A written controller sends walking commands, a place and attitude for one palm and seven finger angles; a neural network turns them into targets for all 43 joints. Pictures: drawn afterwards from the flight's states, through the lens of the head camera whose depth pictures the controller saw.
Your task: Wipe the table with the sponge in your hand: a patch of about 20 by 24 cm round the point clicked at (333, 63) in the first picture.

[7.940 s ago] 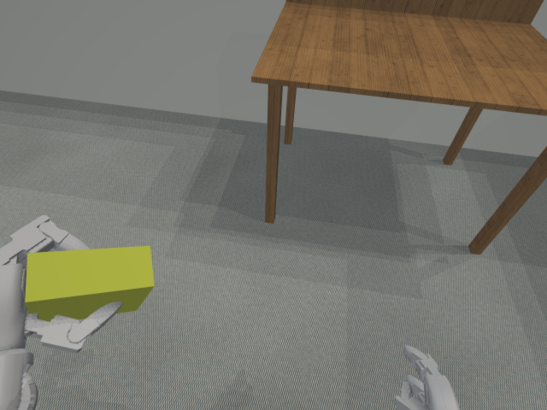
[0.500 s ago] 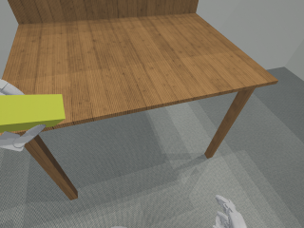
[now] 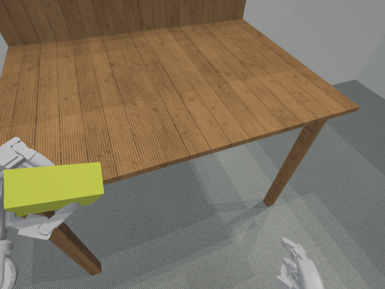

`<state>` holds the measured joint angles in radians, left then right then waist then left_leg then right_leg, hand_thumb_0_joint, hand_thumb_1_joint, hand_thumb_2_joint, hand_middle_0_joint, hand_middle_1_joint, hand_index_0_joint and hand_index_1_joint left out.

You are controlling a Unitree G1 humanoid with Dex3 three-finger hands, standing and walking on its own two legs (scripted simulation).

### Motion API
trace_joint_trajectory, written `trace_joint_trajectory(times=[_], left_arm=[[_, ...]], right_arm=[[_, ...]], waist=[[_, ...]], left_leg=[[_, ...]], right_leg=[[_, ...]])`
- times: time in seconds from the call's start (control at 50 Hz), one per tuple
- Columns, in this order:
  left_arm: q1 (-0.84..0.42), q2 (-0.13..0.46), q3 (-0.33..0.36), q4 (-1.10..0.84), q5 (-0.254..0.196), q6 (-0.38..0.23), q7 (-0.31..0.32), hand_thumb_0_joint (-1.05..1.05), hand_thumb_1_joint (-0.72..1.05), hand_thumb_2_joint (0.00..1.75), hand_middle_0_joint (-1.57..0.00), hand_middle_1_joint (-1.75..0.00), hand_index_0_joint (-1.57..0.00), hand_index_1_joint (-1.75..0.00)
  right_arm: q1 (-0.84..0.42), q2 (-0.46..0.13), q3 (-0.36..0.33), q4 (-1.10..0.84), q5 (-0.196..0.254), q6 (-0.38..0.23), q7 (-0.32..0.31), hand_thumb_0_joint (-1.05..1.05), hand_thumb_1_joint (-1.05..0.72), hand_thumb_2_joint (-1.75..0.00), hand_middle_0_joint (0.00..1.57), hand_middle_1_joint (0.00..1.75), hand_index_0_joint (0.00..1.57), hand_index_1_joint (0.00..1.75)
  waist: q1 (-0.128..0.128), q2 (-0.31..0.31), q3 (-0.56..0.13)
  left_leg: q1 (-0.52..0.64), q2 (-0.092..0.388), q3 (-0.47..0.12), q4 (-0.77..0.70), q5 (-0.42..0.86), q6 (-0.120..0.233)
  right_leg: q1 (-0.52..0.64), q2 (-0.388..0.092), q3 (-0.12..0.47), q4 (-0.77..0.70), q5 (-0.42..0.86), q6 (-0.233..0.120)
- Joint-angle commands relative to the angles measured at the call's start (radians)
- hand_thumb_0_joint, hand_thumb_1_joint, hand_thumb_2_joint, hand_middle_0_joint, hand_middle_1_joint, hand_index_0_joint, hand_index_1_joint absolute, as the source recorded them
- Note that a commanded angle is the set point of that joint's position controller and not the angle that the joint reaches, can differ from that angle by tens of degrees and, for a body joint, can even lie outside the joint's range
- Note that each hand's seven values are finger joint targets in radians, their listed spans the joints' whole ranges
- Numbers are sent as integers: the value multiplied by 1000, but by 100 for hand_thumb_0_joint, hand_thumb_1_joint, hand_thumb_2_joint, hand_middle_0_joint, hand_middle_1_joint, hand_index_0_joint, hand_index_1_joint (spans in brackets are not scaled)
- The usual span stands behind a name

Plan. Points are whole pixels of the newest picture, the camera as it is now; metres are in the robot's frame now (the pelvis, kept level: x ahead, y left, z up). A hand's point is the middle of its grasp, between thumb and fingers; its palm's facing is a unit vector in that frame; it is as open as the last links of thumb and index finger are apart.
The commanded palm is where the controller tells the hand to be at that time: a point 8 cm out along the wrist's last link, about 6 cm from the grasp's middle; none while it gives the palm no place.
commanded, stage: shuffle to correct the standing spot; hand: left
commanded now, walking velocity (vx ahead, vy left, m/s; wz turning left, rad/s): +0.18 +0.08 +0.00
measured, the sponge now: (69, 188) +0.22 +0.22 +0.16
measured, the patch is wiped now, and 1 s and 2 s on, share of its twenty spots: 0.00 0.00 0.00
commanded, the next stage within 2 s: come to a stop and stand still in 0.70 s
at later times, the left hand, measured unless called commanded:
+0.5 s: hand (66, 142) +0.30 +0.25 +0.18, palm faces +0.38 -0.81 -0.44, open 9.1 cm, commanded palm +0.24 +0.29 +0.18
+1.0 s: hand (38, 116) +0.35 +0.32 +0.18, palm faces +0.43 -0.83 -0.36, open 9.1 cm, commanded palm +0.29 +0.35 +0.18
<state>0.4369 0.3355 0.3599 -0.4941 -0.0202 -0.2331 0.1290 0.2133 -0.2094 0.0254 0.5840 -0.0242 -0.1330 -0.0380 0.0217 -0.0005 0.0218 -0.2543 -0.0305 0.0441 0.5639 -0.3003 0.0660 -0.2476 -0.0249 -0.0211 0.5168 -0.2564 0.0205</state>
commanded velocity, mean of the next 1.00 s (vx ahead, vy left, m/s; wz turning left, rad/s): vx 0.10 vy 0.05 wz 0.00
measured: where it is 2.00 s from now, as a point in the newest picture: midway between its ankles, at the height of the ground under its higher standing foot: outside the picture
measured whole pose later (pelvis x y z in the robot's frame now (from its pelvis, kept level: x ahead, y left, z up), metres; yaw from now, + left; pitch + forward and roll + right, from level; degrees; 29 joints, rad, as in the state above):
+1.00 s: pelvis +0.13 +0.07 -0.01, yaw -1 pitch -4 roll +2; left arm 0.38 0.39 0.39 -0.48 -0.05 -0.19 0.14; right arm 0.16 -0.17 -0.02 0.59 0.00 -0.11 -0.07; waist 0.01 -0.06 0.08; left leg -0.27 0.04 0.05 0.56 -0.23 -0.04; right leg -0.29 -0.04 0.00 0.73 -0.43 0.02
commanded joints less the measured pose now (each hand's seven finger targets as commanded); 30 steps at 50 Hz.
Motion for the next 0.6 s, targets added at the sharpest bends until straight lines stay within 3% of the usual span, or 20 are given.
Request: trace_joint_trajectory(times=[0.0,0.02,0.1,0.14,0.2,0.24,0.28,0.3,0.32,0.34,0.36,0.38,0.42,0.44,0.48,0.5,0.52,0.54,0.56,0.58], left_arm=[[-126,156,86,-120,-16,-36,20,0,10,130,-120,-160,-120,-160],[-143,168,94,-120,-16,-36,20,0,10,130,-120,-160,-120,-160],[-183,188,100,-202,-22,-44,22,0,10,130,-120,-160,-120,-160],[-164,207,113,-236,-23,-44,24,0,10,130,-120,-160,-120,-160],[-104,215,130,-278,-29,-53,31,0,10,130,-120,-160,-120,-160],[-55,234,161,-280,-34,-57,39,0,10,130,-120,-160,-120,-160],[-30,228,172,-274,-40,-60,39,0,10,130,-120,-160,-120,-160],[-33,223,177,-283,-47,-60,35,0,10,130,-120,-160,-120,-160],[-31,223,183,-290,-47,-62,30,0,10,130,-120,-160,-120,-160],[-53,232,182,-315,-43,-64,25,0,10,130,-120,-160,-120,-160],[-57,211,166,-306,-35,-62,25,0,10,130,-120,-160,-120,-160],[-71,214,165,-296,-36,-54,25,0,10,130,-120,-160,-120,-160],[-60,190,141,-260,-38,-30,21,0,10,130,-120,-160,-120,-160],[-55,191,137,-263,-41,-21,23,0,10,130,-120,-160,-120,-160],[1,192,143,-219,-43,-14,26,0,10,130,-120,-160,-120,-160],[33,205,155,-192,-43,-15,29,0,10,130,-120,-160,-120,-160],[33,236,170,-185,-45,-20,28,0,10,130,-120,-160,-120,-160],[60,217,179,-153,-59,-31,25,0,10,130,-120,-160,-120,-160],[18,261,223,-167,-51,-41,30,0,10,130,-120,-160,-120,-160],[47,254,220,-170,-58,-40,17,0,10,130,-120,-160,-120,-160]], right_arm=[[-95,-125,-51,-157,18,-29,-20,0,-90,-90,20,30,20,30],[-100,-120,-48,-159,19,-25,-22,0,-90,-90,20,30,20,30],[-113,-117,-45,-172,24,-21,-21,0,-90,-90,20,30,20,30],[-120,-115,-45,-179,28,-22,-13,0,-90,-90,20,30,20,30],[-117,-112,-51,-179,32,-17,-1,0,-90,-90,20,30,20,30],[-115,-116,-55,-173,35,-11,4,0,-90,-90,20,30,20,30],[-110,-112,-54,-168,39,4,8,0,-90,-90,20,30,20,30],[-104,-118,-55,-168,41,10,7,0,-90,-90,20,30,20,30],[-100,-120,-60,-174,39,13,7,0,-90,-90,20,30,20,30],[-93,-116,-67,-181,28,5,11,0,-90,-90,20,30,20,30],[-69,-106,-70,-180,19,2,20,0,-90,-90,20,30,20,30],[-63,-117,-75,-175,9,5,23,0,-90,-90,20,30,20,30],[-71,-124,-76,-188,22,12,26,0,-90,-90,20,30,20,30],[-89,-121,-68,-195,28,10,21,0,-90,-90,20,30,20,30],[-114,-125,-60,-194,29,12,12,0,-90,-90,20,30,20,30],[-131,-125,-60,-188,36,14,10,0,-90,-90,20,30,20,30],[-133,-114,-70,-193,40,13,9,0,-90,-90,20,30,20,30],[-122,-137,-73,-195,32,17,14,0,-90,-90,20,30,20,30],[-127,-130,-68,-183,14,31,15,0,-90,-90,20,30,20,30],[-92,-131,-86,-164,33,42,15,0,-90,-90,20,30,20,30]], waist=[[-28,37,-59],[-27,20,-58],[-26,67,-113],[-24,46,-134],[-19,-36,-183],[-20,-37,-183],[-34,21,-167],[-49,114,-161],[-57,240,-140],[-62,337,-115],[-70,274,-109],[-76,230,-111],[-67,133,-89],[-55,146,-91],[-16,105,-126],[12,16,-180],[11,-205,-246],[-4,-131,-220],[-9,-43,-148],[-10,-64,-60]], left_leg=[[-51,121,-134,-134,-38,-2],[-51,119,-129,-116,-20,2],[-23,108,-106,-17,216,-3],[-31,89,-81,54,289,-11],[-90,46,-23,185,324,-27],[-106,34,-5,197,296,-33],[-18,54,-41,116,337,-19],[90,93,-110,27,420,0],[241,163,-224,-54,580,27],[404,232,-336,-105,751,51],[504,246,-356,-86,849,55],[522,254,-361,-76,865,42],[424,224,-262,-65,780,39],[363,184,-175,-40,776,21],[50,131,-61,120,672,-17],[-164,104,-22,351,526,-25],[-375,5,38,694,111,-31],[-451,-13,-72,837,-177,-39],[-451,51,-132,845,-202,-48],[-462,77,-134,858,-191,-58]], right_leg=[[27,-22,22,21,34,-64],[29,-28,28,25,50,-65],[84,-54,44,82,200,-86],[120,-82,81,86,267,-105],[225,-156,168,89,392,-149],[244,-189,198,110,442,-163],[139,-146,132,194,386,-125],[13,-78,44,279,318,-80],[-181,8,-51,393,92,-27],[-386,54,-76,500,-226,-10],[-488,58,-70,538,-308,-25],[-516,44,-77,530,-314,-28],[-418,29,-107,370,-228,-32],[-314,40,-143,252,-161,-33],[115,55,-176,-9,68,-56],[377,-27,-78,-58,204,-111],[516,-281,310,-72,299,-233],[416,-420,541,-150,251,-276],[254,-435,549,-221,-54,-270],[130,-402,531,-261,-199,-256]])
